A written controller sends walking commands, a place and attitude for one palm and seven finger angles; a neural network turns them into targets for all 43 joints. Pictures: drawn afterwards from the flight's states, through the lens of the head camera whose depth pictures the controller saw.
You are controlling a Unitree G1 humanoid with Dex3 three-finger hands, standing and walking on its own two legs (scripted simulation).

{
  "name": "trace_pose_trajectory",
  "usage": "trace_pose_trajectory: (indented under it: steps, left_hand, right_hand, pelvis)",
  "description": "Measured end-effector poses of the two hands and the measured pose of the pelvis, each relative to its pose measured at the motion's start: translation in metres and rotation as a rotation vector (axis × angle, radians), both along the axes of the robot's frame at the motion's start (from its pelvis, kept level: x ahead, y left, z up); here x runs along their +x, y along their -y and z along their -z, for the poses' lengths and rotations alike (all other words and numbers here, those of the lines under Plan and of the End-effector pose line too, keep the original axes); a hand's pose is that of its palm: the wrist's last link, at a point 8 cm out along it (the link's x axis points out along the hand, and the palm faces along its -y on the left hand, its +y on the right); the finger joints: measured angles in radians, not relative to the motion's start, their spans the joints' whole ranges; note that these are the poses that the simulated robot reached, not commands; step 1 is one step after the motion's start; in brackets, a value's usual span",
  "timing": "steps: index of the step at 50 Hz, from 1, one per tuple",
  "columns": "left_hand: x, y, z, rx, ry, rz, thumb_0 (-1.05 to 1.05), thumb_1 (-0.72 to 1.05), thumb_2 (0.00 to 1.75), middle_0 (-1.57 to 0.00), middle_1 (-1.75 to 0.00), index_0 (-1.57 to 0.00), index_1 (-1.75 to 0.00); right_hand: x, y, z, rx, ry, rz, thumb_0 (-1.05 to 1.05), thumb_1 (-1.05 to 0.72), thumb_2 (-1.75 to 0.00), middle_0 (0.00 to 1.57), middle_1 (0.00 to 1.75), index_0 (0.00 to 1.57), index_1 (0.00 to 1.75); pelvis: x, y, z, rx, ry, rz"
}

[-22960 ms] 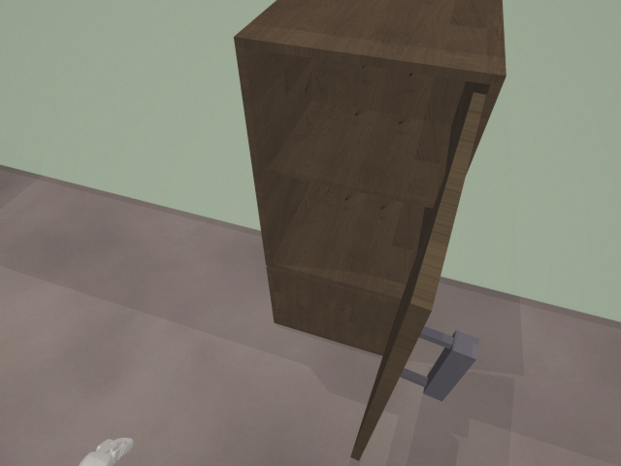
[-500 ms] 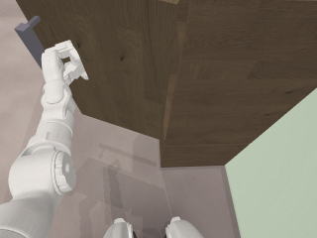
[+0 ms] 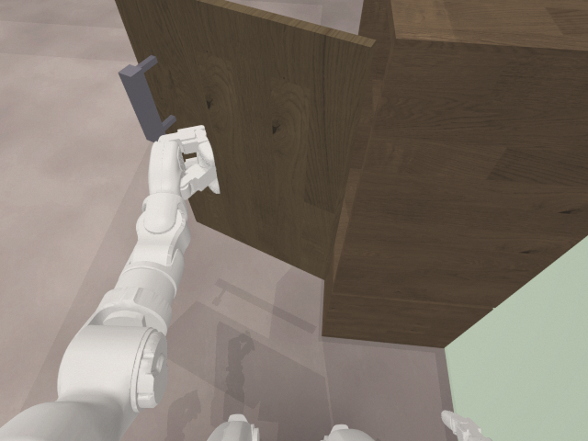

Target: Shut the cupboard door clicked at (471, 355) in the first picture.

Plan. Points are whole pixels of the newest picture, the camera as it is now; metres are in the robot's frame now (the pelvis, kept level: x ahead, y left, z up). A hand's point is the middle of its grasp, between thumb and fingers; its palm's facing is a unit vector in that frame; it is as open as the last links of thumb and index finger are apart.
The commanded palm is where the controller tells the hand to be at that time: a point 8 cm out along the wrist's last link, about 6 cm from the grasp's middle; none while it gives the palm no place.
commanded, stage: draw the hand back to the body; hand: left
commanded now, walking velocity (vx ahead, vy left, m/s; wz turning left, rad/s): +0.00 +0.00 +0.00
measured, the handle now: (153, 100) +0.64 +0.22 +0.09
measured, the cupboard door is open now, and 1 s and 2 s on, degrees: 69 69 69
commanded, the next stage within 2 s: step back with the hand held close in 1.56 s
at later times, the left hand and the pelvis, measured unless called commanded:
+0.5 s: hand (127, 215) +0.34 +0.17 +0.16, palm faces +0.03 -1.00 -0.02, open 3.1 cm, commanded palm +0.31 +0.23 +0.16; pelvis +0.00 +0.01 +0.03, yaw +0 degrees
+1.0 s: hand out of the picture +0.24 +0.27 +0.20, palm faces +0.33 -0.89 -0.32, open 4.7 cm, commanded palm +0.19 +0.31 +0.22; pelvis +0.01 +0.03 +0.06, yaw +0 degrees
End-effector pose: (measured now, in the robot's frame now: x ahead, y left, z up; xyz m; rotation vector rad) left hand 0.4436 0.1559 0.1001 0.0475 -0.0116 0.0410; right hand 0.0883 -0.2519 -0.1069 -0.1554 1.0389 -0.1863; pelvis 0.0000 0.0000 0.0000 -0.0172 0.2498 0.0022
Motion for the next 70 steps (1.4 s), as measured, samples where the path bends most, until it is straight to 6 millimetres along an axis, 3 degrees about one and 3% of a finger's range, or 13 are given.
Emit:
trace_pose_trajectory:
  steps: [5,10,14,19,25,31,37,43,49,62,70]
  left_hand:
    - [-0.005,-0.009,-0.008,-0.043,0.019,-0.028,0.02,0.90,0.90,-1.30,-1.50,-1.30,-1.50]
    - [-0.033,-0.022,-0.023,-0.002,0.075,-0.013,0.02,0.90,0.90,-1.30,-1.50,-1.29,-1.50]
    - [-0.059,-0.038,-0.024,-0.016,0.034,-0.018,0.02,0.90,0.90,-1.30,-1.50,-1.29,-1.50]
    - [-0.091,-0.056,-0.036,-0.029,0.057,-0.024,0.02,0.90,0.90,-1.30,-1.50,-1.30,-1.50]
    - [-0.122,-0.069,-0.057,-0.020,0.107,0.012,0.02,0.90,0.90,-1.28,-1.47,-1.27,-1.48]
    - [-0.154,-0.084,-0.068,0.134,0.058,-0.043,0.02,0.90,0.90,-1.18,-1.36,-1.17,-1.37]
    - [-0.188,-0.109,-0.082,0.189,0.050,-0.131,0.02,0.90,0.90,-1.03,-1.20,-1.03,-1.21]
    - [-0.214,-0.133,-0.100,0.235,0.064,-0.220,0.02,0.90,0.90,-0.88,-1.03,-0.87,-1.04]
    - [-0.236,-0.150,-0.111,0.285,0.059,-0.282,0.02,0.90,0.90,-0.71,-0.85,-0.71,-0.86]
    - [-0.283,-0.175,-0.148,0.448,0.102,-0.410,0.02,0.89,0.90,-0.36,-0.47,-0.36,-0.47]
    - [-0.285,-0.166,-0.132,0.388,0.065,-0.440,0.01,0.89,0.90,-0.24,-0.34,-0.24,-0.34]
  right_hand:
    - [-0.023,-0.006,0.002,0.029,-0.037,0.023,0.00,-0.90,-0.89,0.20,0.30,0.20,0.30]
    - [-0.045,-0.007,0.001,0.056,-0.075,0.055,0.00,-0.90,-0.89,0.20,0.30,0.20,0.30]
    - [-0.048,-0.004,-0.007,0.047,-0.072,0.068,0.01,-0.90,-0.89,0.20,0.30,0.20,0.30]
    - [-0.024,0.002,-0.024,0.003,0.017,0.051,0.01,-0.90,-0.89,0.20,0.30,0.20,0.30]
    - [0.029,-0.003,-0.048,-0.022,0.195,-0.007,0.01,-0.90,-0.90,0.20,0.30,0.20,0.30]
    - [0.080,-0.027,-0.080,-0.017,0.326,-0.041,0.01,-0.90,-0.90,0.20,0.30,0.20,0.30]
    - [0.109,-0.058,-0.100,0.005,0.388,-0.112,0.01,-0.90,-0.90,0.20,0.30,0.20,0.30]
    - [0.117,-0.082,-0.100,0.036,0.375,-0.172,0.01,-0.90,-0.89,0.20,0.30,0.20,0.30]
    - [0.110,-0.090,-0.091,0.055,0.327,-0.187,0.01,-0.90,-0.89,0.20,0.30,0.20,0.30]
    - [0.101,-0.066,-0.085,0.034,0.320,-0.145,0.01,-0.90,-0.89,0.20,0.30,0.20,0.30]
    - [0.107,-0.053,-0.088,0.013,0.344,-0.157,0.01,-0.90,-0.90,0.20,0.30,0.20,0.30]
  pelvis:
    - [-0.001,0.000,-0.004,0.006,0.006,0.016]
    - [0.004,0.000,-0.012,0.013,0.044,0.032]
    - [0.004,0.000,-0.020,0.014,0.091,0.030]
    - [0.002,-0.002,-0.028,0.008,0.141,0.020]
    - [-0.002,-0.008,-0.033,0.004,0.187,0.008]
    - [-0.001,-0.015,-0.045,0.007,0.238,0.006]
    - [0.004,-0.023,-0.054,0.005,0.285,-0.003]
    - [0.009,-0.030,-0.059,0.006,0.315,-0.008]
    - [0.013,-0.034,-0.062,0.008,0.329,-0.007]
    - [0.020,-0.030,-0.063,0.009,0.335,-0.002]
    - [0.015,-0.022,-0.063,0.015,0.337,-0.013]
